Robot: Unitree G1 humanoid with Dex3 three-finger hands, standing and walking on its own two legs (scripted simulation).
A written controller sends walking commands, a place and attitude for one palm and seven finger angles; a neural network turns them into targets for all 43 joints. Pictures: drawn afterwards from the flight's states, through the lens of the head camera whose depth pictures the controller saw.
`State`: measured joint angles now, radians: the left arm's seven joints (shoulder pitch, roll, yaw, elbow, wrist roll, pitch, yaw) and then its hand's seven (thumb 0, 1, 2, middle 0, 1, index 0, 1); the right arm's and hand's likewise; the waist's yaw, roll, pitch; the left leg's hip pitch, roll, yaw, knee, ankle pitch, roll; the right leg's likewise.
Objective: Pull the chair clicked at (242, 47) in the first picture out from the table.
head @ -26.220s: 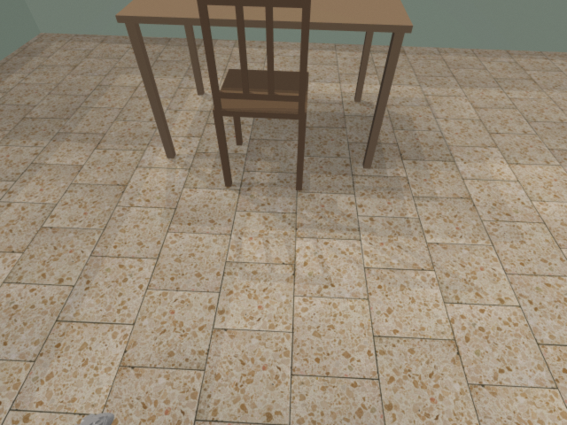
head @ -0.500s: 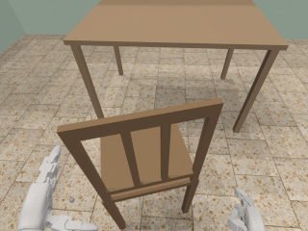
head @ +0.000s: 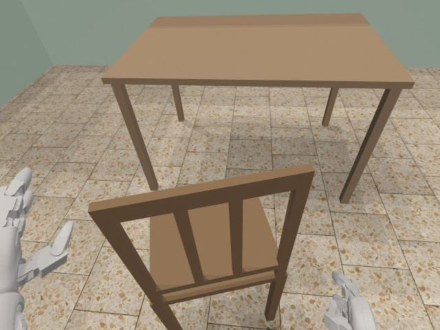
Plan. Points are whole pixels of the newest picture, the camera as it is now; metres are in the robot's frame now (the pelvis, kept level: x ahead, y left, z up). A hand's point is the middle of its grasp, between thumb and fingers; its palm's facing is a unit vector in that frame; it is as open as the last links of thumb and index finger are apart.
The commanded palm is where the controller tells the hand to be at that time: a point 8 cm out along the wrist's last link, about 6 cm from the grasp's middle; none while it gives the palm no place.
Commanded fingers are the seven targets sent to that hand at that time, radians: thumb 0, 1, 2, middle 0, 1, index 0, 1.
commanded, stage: draw the hand back to the body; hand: left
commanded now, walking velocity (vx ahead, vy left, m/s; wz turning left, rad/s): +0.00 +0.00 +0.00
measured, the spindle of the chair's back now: (191, 249) +0.30 +0.12 -0.07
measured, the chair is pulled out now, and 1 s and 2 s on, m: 0.50 0.50 0.50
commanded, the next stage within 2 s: step back with the hand held close in 0.42 s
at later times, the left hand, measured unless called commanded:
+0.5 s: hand (47, 241) +0.18 +0.26 +0.16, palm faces +0.47 -0.77 -0.42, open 7.4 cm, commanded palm +0.13 +0.30 +0.18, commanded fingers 0.00 0.90 0.90 -0.20 -0.30 -0.20 -0.30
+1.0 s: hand (25, 266) +0.15 +0.27 +0.16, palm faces +0.40 -0.76 -0.51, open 7.4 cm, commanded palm +0.09 +0.31 +0.18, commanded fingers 0.00 0.90 0.90 -0.20 -0.30 -0.20 -0.30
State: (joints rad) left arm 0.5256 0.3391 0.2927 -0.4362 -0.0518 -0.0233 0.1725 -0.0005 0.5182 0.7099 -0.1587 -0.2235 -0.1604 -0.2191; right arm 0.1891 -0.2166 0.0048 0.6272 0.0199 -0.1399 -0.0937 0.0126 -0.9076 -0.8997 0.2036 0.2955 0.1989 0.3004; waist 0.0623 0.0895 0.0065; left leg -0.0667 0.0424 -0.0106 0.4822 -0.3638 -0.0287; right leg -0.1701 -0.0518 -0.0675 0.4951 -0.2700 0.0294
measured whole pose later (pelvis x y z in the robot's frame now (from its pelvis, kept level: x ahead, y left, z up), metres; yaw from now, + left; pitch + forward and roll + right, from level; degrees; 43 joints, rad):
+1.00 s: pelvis -0.05 +0.01 +0.00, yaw -2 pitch -1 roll +0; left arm 0.58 0.41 0.40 -0.51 -0.05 -0.12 0.17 0.01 0.89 0.89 -0.22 -0.30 -0.22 -0.30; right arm 0.17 -0.20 -0.03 0.60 0.02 -0.04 -0.09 0.01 -0.91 -0.90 0.20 0.30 0.20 0.30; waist 0.02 0.02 0.06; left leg -0.21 0.02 0.03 0.52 -0.30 -0.01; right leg -0.31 -0.07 -0.02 0.49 -0.17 0.04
